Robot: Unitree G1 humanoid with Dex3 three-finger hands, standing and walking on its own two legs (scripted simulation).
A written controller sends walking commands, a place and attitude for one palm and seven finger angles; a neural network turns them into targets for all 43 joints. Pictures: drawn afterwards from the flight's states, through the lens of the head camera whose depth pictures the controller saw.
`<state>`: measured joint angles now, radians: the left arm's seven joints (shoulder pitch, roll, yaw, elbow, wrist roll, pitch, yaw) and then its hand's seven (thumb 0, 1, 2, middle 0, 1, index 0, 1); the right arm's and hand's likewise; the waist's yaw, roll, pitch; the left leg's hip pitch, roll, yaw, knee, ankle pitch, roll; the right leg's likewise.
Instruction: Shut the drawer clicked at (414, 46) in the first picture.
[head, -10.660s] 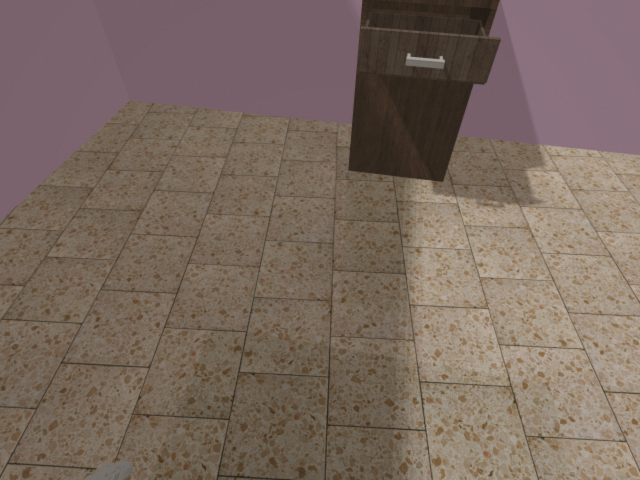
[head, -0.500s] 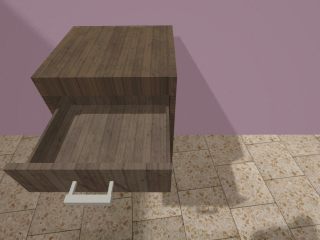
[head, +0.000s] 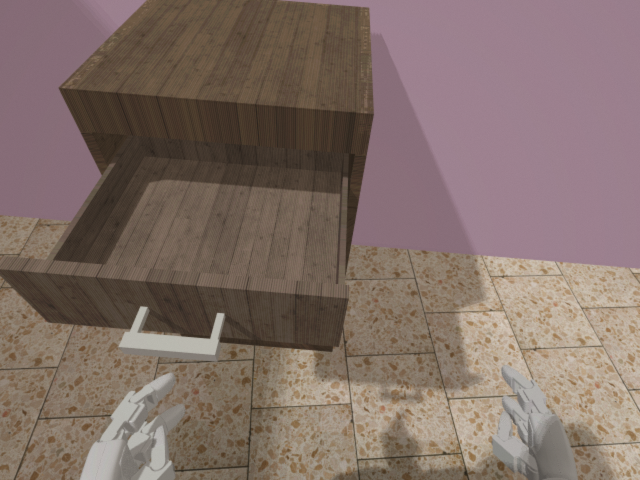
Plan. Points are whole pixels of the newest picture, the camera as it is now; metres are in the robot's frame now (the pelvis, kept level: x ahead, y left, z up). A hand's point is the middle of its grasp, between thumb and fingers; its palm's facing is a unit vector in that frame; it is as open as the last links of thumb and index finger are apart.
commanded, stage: raise the hand and make a fist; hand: left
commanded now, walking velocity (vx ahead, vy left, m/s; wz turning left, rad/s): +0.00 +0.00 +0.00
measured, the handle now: (176, 332) +0.30 +0.21 -0.01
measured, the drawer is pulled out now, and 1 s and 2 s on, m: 0.29 0.29 0.29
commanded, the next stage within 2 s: bring the fist close to the handle in 1.58 s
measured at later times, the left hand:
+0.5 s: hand (139, 461) +0.14 +0.19 +0.03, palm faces +0.06 -0.99 -0.08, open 3.9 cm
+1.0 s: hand out of the picture +0.12 +0.18 +0.07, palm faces +0.02 -1.00 -0.06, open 3.2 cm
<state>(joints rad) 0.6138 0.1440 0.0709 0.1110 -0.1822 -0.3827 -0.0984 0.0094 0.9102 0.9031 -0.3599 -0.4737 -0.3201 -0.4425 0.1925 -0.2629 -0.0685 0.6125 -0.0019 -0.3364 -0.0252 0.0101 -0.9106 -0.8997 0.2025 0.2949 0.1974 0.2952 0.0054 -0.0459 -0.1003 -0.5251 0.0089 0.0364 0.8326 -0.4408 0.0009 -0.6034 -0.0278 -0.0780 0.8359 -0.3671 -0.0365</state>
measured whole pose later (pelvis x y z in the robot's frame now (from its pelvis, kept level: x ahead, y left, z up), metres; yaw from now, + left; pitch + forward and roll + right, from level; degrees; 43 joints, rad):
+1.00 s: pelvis +0.00 +0.02 -0.02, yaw +1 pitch +8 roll -3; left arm 0.88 0.20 0.02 -0.46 -0.18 -0.30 -0.18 0.02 0.90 0.90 -1.33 -1.53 -1.34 -1.52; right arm 0.21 -0.17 0.02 0.43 0.04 -0.24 -0.02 0.01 -0.90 -0.90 0.21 0.30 0.20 0.30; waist 0.04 0.03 -0.15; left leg -0.64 0.01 0.00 1.03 -0.54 0.03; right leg -0.67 -0.03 -0.11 0.96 -0.43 -0.01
